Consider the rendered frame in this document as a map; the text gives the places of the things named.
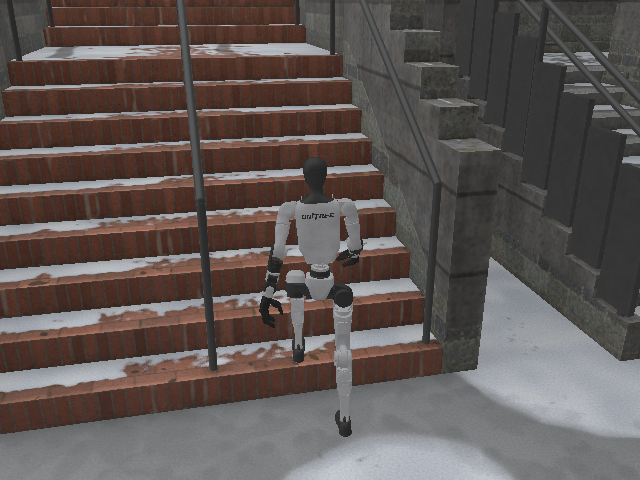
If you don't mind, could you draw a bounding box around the robot left hand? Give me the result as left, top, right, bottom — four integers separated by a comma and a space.
259, 296, 283, 328

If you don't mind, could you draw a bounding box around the left robot forearm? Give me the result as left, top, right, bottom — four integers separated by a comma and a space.
262, 243, 283, 298

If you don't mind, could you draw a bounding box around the right robot upper arm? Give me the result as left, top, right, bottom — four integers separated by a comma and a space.
337, 198, 362, 251

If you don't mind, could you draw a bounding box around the right robot forearm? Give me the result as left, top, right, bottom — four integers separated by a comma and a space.
348, 237, 363, 258

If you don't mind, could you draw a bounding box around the left robot upper arm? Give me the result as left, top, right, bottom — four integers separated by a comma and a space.
272, 201, 296, 259

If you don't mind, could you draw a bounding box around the robot right hand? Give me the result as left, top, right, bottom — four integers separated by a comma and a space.
336, 249, 359, 267

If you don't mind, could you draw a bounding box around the robot left shin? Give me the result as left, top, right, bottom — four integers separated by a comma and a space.
290, 298, 304, 349

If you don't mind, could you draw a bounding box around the right robot thigh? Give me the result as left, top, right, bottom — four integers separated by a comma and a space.
333, 282, 353, 369

